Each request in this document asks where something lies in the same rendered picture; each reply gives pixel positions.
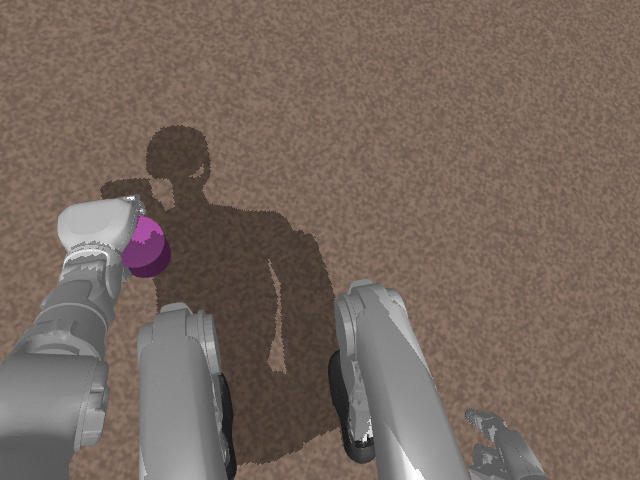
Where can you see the right robot hand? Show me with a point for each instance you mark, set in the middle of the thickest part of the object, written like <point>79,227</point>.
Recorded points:
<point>511,460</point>

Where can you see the left robot hand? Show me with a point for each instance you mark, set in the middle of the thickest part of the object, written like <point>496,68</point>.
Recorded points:
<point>108,222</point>

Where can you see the mug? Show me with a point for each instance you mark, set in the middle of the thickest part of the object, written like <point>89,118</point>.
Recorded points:
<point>148,252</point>

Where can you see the left robot foot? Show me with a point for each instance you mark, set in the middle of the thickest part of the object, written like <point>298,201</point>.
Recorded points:
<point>230,464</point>

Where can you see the right robot foot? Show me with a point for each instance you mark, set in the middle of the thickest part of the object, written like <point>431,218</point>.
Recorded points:
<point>358,451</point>

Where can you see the left robot arm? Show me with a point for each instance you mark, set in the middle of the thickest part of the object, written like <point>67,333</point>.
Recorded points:
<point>53,384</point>

